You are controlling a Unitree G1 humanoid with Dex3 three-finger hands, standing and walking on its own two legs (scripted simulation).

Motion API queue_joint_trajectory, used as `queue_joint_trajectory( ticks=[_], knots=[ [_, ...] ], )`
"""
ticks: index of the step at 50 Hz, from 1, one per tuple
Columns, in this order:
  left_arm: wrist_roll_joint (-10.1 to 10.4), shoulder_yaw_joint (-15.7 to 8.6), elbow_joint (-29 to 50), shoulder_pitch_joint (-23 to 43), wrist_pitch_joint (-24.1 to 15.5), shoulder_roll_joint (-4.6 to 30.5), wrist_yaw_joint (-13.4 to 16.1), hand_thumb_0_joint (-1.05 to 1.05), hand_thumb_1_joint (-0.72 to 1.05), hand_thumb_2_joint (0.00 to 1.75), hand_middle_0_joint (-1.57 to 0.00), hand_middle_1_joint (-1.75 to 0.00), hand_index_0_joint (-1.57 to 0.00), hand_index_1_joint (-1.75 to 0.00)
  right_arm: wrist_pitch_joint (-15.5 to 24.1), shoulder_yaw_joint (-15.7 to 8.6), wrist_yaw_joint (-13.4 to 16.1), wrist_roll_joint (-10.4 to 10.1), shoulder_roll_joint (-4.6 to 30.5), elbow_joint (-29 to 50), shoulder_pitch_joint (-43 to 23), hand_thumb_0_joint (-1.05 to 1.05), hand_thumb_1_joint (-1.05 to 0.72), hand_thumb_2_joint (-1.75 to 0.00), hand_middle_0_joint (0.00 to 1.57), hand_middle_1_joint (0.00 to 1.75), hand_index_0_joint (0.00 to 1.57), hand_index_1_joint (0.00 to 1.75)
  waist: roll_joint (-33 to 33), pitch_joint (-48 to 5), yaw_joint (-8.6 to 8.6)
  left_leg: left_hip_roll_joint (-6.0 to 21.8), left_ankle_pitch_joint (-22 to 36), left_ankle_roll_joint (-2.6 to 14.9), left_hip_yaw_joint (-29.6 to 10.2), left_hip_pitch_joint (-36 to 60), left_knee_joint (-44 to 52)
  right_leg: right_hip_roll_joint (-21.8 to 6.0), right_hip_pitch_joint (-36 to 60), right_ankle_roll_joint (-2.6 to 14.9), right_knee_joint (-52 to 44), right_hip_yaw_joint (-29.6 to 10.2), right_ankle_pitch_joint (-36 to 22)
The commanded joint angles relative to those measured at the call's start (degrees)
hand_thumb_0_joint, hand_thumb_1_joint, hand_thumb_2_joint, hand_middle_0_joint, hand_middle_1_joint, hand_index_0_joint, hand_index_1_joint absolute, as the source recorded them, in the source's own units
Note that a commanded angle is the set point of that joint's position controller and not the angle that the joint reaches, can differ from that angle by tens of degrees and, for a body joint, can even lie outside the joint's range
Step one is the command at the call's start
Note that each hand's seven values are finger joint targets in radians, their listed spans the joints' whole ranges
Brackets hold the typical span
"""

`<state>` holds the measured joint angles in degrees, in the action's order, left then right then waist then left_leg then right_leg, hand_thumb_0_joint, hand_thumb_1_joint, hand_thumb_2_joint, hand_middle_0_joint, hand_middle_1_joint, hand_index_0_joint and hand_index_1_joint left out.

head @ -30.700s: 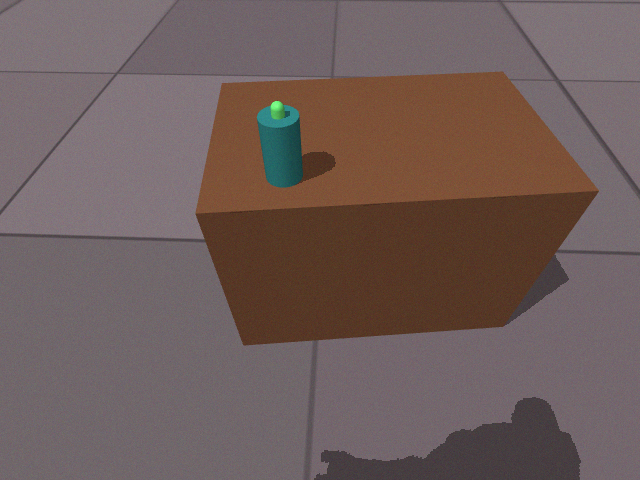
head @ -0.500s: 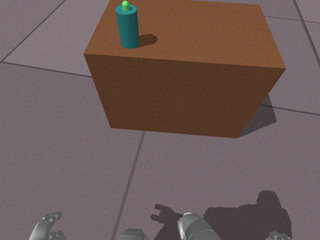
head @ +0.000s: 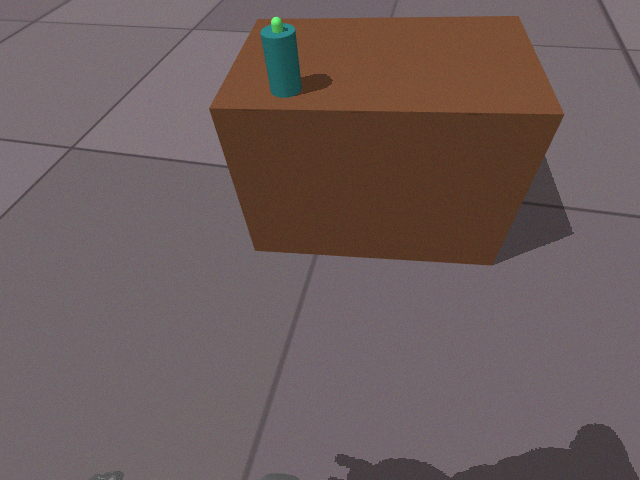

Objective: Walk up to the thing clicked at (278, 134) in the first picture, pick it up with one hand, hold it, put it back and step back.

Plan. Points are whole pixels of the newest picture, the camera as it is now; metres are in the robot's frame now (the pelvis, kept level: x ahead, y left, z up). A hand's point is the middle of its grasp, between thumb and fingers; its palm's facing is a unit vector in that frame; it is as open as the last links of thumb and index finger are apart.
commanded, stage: step back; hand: left
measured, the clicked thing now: (281, 55) +1.10 +0.20 -0.01
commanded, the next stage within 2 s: stand in 0.90 s
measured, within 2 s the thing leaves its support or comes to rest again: neither
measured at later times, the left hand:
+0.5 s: hand out of the picture +0.05 +0.27 -0.14, palm faces +0.04 -0.93 -0.36, open 7.4 cm
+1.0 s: hand (153, 465) +0.15 +0.27 -0.13, palm faces -0.02 -0.93 -0.36, open 7.4 cm
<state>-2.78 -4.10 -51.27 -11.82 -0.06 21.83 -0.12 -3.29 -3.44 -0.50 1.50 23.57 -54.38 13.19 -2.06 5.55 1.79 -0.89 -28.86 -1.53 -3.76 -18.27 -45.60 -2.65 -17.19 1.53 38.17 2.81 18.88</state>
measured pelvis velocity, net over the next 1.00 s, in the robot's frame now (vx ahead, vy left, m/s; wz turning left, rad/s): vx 0.04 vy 0.02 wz -0.02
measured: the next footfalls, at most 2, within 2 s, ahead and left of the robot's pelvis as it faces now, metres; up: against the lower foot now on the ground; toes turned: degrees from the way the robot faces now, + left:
left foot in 0.04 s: +0.09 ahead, +0.15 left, +0.00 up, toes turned +1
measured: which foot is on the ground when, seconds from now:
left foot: up 0.00-0.02, down 0.04-1.00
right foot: down 0.00-1.00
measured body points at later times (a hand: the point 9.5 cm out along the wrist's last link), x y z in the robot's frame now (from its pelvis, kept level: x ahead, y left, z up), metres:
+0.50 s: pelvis +0.01 +0.01 +0.00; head +0.03 +0.00 +0.45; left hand +0.05 +0.32 -0.12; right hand +0.09 -0.31 -0.12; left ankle +0.04 +0.14 -0.72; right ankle +0.02 -0.11 -0.72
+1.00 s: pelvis +0.04 +0.02 +0.02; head +0.06 +0.02 +0.47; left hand +0.15 +0.32 -0.10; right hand +0.16 -0.27 -0.11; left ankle +0.05 +0.15 -0.72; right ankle +0.02 -0.11 -0.72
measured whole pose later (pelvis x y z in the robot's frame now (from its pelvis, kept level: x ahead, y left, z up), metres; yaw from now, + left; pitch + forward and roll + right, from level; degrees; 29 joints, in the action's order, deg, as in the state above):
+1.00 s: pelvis +0.04 +0.02 +0.02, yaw -1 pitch -2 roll +0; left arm 0.1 -0.5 -61.7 -3.6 -1.4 20.6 0.0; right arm 1.1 -1.2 -0.4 0.2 18.9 -62.1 1.0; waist -0.3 4.1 0.7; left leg 1.7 -13.0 -0.6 2.4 -10.0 -25.1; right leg -0.9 -7.5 -1.0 24.8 -1.1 15.4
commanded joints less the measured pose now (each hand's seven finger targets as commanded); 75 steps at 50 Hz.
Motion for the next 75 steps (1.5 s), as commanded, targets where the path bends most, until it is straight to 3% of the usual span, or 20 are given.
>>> queue_joint_trajectory(
  ticks=[1,2,3,4,6,9,12,14,15,23,25,26,27,28,32,38,44,50,61,75],
  knots=[
    [0.02,-2.58,3.38,1.93,-0.21,13.83,0.49,0.0,0.9,0.9,-0.2,-0.3,-0.2,-0.3,3.83,-3.39,0.11,0.38,9.31,1.72,1.02,0.0,-0.9,-0.9,0.2,0.3,0.2,0.3,6.79,-3.87,-1.29,-1.47,7.76,2.76,4.24,13.98,22.71,-7.12,-5.91,5.0,-10.44,-10.62,17.39],
    [0.32,-1.63,3.39,0.79,-0.07,11.13,0.37,0.0,0.9,0.9,-0.2,-0.3,-0.2,-0.3,4.27,-4.09,0.42,1.06,11.38,1.25,3.25,0.0,-0.9,-0.9,0.2,0.3,0.2,0.3,-0.39,-4.62,-2.49,4.52,-0.83,4.79,-6.76,18.2,25.04,-4.22,-13.33,2.94,-3.13,-7.94,17.93],
    [1.69,-1.1,3.72,4.12,-0.25,9.51,0.26,0.0,0.9,0.9,-0.2,-0.3,-0.2,-0.3,4.56,-4.11,0.53,1.11,15.78,2.29,1.2,0.0,-0.9,-0.9,0.2,0.3,0.2,0.3,-9.75,-3.12,-3.63,17.93,-23.3,11.68,-29.13,9.42,34.15,2.58,-16.99,-0.84,6.4,-1.29,15.27],
    [0.97,-2.78,3.01,7.66,-0.38,14.11,0.33,0.0,0.9,0.9,-0.2,-0.3,-0.2,-0.3,4.72,-4.63,0.37,0.8,17.76,3.06,-1.13,0.0,-0.9,-0.9,0.2,0.3,0.2,0.3,-5.08,2.21,-4.23,21.31,-26.52,15.99,-31.67,-3.53,36.93,0.64,-11.15,-0.79,13.68,-5.91,14.55],
    [1.87,-2.05,1.82,3.84,-0.87,11.58,-0.62,0.0,0.9,0.9,-0.2,-0.3,-0.2,-0.3,5.83,-2.67,0.72,1.25,12.67,3.65,-6.03,0.0,-0.9,-0.9,0.2,0.3,0.2,0.3,-2.33,0.53,-0.68,14.87,-10.78,12.14,-19.34,1.2,31.85,-0.35,-8.99,-0.29,11.11,-7.02,7.57],
    [1.54,-2.36,-0.64,1.18,-1.92,11.62,-0.99,0.0,0.9,0.9,-0.2,-0.3,-0.2,-0.3,5.39,-3.04,0.17,1.32,12.75,3.01,-4.88,0.0,-0.9,-0.9,0.2,0.3,0.2,0.3,-8.06,-2.65,-1.72,11.71,-4.21,10.65,-11.57,0.24,28.07,1.63,0.62,-0.83,-0.14,-2.33,7.29],
    [0.79,-2.79,-2.94,-2.36,-2.65,11.14,-0.03,0.0,0.9,0.9,-0.2,-0.3,-0.2,-0.3,3.97,-1.97,0.08,0.54,9.38,3.48,-5.48,0.0,-0.9,-0.9,0.2,0.3,0.2,0.3,-3.78,-3.1,1.37,7.78,-2.17,6.53,-4.89,-8.03,17.39,3.49,15.51,0.15,-14.64,-2.86,0.13],
    [0.03,-4.47,-3.17,-3.98,-3.51,19.41,0.34,0.0,0.9,0.9,-0.2,-0.3,-0.2,-0.3,3.8,-1.72,0.61,0.4,7.57,4.17,-6.63,0.0,-0.9,-0.9,0.2,0.3,0.2,0.3,11.28,-0.72,3.07,-1.37,-5.28,2.58,-0.45,-14.87,-4.03,-16.6,7.88,9.42,-27.54,-35.46,29.27],
    [0.23,-4.7,-1.43,-0.59,-3.71,19.57,0.39,0.0,0.9,0.9,-0.2,-0.3,-0.2,-0.3,4.0,-2.34,0.75,0.6,9.98,3.62,-4.28,0.0,-0.9,-0.9,0.2,0.3,0.2,0.3,7.5,1.79,1.35,1.17,-3.26,2.35,-3.87,-14.93,-7.46,-19.38,5.86,12.25,-26.86,-36.91,27.87],
    [1.25,-2.02,-0.32,5.02,-3.32,14.4,0.29,0.0,0.9,0.9,-0.2,-0.3,-0.2,-0.3,4.86,-2.31,0.0,0.49,6.86,0.14,-0.61,0.0,-0.9,-0.9,0.2,0.3,0.2,0.3,8.97,-4.15,-2.23,1.65,9.4,1.84,5.45,5.64,12.56,-9.4,-2.13,6.66,-15.51,-12.47,-5.21],
    [1.61,-0.32,-0.03,4.1,-2.71,11.07,0.25,0.0,0.9,0.9,-0.2,-0.3,-0.2,-0.3,5.21,-2.73,0.77,0.84,7.85,-0.72,-0.23,0.0,-0.9,-0.9,0.2,0.3,0.2,0.3,4.6,-6.61,-3.33,3.09,17.9,2.78,1.84,13.84,21.1,-6.22,-5.01,3.63,-7.32,-9.01,-13.77],
    [2.23,0.57,-0.05,3.08,-2.47,8.56,0.25,0.0,0.9,0.9,-0.2,-0.3,-0.2,-0.3,5.54,-3.06,1.16,1.26,10.18,-0.27,-1.0,0.0,-0.9,-0.9,0.2,0.3,0.2,0.3,-2.57,-7.77,-2.61,11.42,18.22,5.16,-9.56,13.91,24.61,-2.04,-7.02,1.07,-2.07,-6.58,-10.93],
    [3.02,0.59,-1.13,1.85,-1.8,8.45,0.53,0.0,0.9,0.9,-0.2,-0.3,-0.2,-0.3,5.65,-2.76,1.17,0.85,12.64,1.16,-5.75,0.0,-0.9,-0.9,0.2,0.3,0.2,0.3,-5.96,-7.38,-0.69,18.37,8.74,9.95,-17.53,7.59,28.72,2.31,-4.67,-0.64,-0.01,-2.81,3.48],
    [2.69,-0.28,-2.89,1.4,-1.69,11.21,0.69,0.0,0.9,0.9,-0.2,-0.3,-0.2,-0.3,5.42,-2.89,0.79,0.22,13.58,1.26,-7.92,0.0,-0.9,-0.9,0.2,0.3,0.2,0.3,-4.52,-6.55,-0.58,19.15,7.02,12.75,-16.08,0.79,27.68,1.06,3.18,-0.57,1.33,-3.85,8.57],
    [2.45,-0.06,-4.97,0.88,-2.81,11.71,0.79,0.0,0.9,0.9,-0.2,-0.3,-0.2,-0.3,5.12,-1.08,0.8,-0.04,9.44,0.1,-10.93,0.0,-0.9,-0.9,0.2,0.3,0.2,0.3,-4.93,-6.89,0.19,9.63,20.88,4.55,-3.17,1.87,20.82,-1.22,8.5,0.54,-10.83,-7.81,-12.11],
    [2.64,0.18,-5.67,4.33,-2.92,12.08,1.42,0.0,0.9,0.9,-0.2,-0.3,-0.2,-0.3,5.04,-0.99,1.16,-0.98,8.6,-2.53,-10.28,0.0,-0.9,-0.9,0.2,0.3,0.2,0.3,0.14,-12.12,-1.15,8.69,41.59,4.41,1.03,11.8,16.9,-3.61,10.15,0.62,-10.53,-8.16,-28.18],
    [2.19,0.53,-6.55,6.25,-2.51,11.54,1.44,0.0,0.9,0.9,-0.2,-0.3,-0.2,-0.3,4.63,-1.01,1.09,-0.88,7.81,-3.62,-13.84,0.0,-0.9,-0.9,0.2,0.3,0.2,0.3,2.69,-10.77,-1.03,8.83,33.66,4.26,1.52,11.65,20.03,-3.72,9.76,0.24,-13.14,-8.52,-25.15],
    [2.64,1.55,-8.64,8.95,-2.23,10.17,1.01,0.0,0.9,0.9,-0.2,-0.3,-0.2,-0.3,5.55,-0.03,0.67,-1.12,7.99,-5.34,-13.01,0.0,-0.9,-0.9,0.2,0.3,0.2,0.3,1.52,-10.36,-1.85,9.48,39.35,3.22,-0.06,14.85,24.93,-4.02,12.36,-0.96,-17.18,-7.71,-24.5],
    [2.18,1.47,-10.36,10.73,-2.26,10.77,0.53,0.0,0.9,0.9,-0.2,-0.3,-0.2,-0.3,5.3,0.27,0.4,-1.06,7.84,-6.91,-13.6,0.0,-0.9,-0.9,0.2,0.3,0.2,0.3,1.68,-7.44,-2.04,8.61,23.68,2.06,0.2,12.26,29.9,-4.51,11.92,-0.74,-22.93,-8.52,-14.07],
    [2.37,1.54,-11.27,9.33,-2.15,10.57,0.42,0.0,0.9,0.9,-0.2,-0.3,-0.2,-0.3,5.14,0.71,0.49,-0.95,8.28,-8.09,-10.32,0.0,-0.9,-0.9,0.2,0.3,0.2,0.3,2.22,-6.63,-2.54,8.84,22.04,2.14,-0.1,12.55,29.81,-4.53,10.23,-0.61,-24.29,-8.89,-12.59]
  ],
)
